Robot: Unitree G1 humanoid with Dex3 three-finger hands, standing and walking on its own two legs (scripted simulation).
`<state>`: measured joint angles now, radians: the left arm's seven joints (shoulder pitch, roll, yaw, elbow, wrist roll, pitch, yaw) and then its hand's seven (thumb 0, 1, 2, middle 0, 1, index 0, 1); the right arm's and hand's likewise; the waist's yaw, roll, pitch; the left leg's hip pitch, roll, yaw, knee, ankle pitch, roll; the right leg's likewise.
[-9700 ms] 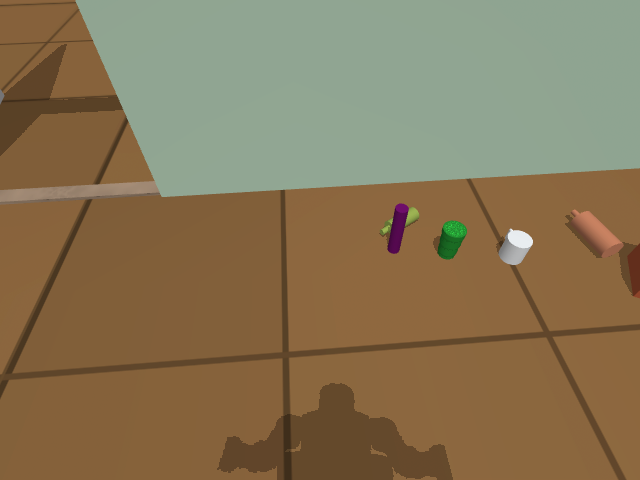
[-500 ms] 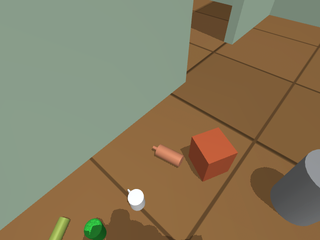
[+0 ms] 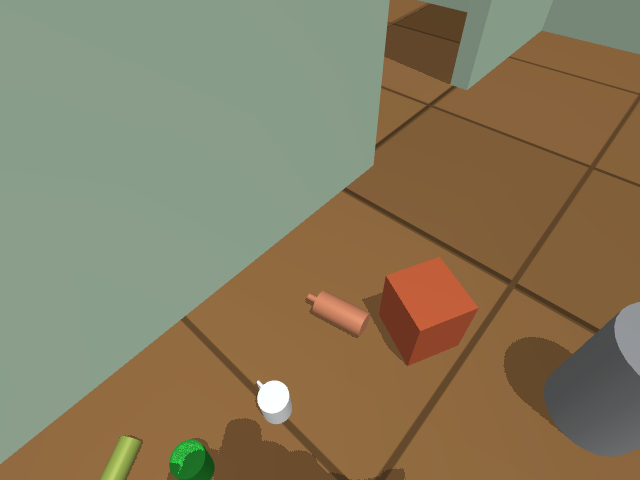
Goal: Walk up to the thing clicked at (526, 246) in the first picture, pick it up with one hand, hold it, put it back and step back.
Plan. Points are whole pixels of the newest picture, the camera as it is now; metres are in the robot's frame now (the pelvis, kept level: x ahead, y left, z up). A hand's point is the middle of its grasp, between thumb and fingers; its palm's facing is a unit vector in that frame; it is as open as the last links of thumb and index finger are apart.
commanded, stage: stand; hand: left
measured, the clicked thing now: (271, 398) +0.45 +0.20 -0.73
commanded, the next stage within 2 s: walk up in 0.24 s
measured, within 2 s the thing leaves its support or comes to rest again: neither
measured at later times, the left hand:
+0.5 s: hand out of the picture +0.08 +0.25 -0.16, palm faces +0.00 -0.94 -0.33, open 7.4 cm
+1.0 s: hand out of the picture +0.10 +0.25 -0.16, palm faces -0.01 -0.94 -0.34, open 7.4 cm
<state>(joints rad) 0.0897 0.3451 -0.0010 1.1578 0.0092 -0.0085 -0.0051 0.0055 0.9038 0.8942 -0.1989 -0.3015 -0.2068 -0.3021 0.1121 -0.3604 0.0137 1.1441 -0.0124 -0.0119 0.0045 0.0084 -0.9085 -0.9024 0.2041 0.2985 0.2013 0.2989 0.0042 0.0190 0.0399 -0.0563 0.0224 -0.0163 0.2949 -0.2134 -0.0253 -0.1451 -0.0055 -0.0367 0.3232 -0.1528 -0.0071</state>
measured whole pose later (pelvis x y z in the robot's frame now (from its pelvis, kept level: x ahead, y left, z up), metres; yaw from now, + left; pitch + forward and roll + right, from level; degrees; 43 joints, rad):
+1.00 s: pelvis +0.02 +0.00 +0.00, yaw -1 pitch -2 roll +0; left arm 0.11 0.34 0.03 1.10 0.02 0.01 -0.02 0.01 0.90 0.89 -0.20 -0.30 -0.21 -0.30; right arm 0.16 -0.36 0.00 1.09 -0.02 -0.03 0.00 0.01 -0.91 -0.90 0.20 0.30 0.20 0.30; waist 0.01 0.01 0.04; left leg -0.04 0.03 0.00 0.33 -0.26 -0.02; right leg -0.14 0.00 -0.02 0.37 -0.20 -0.01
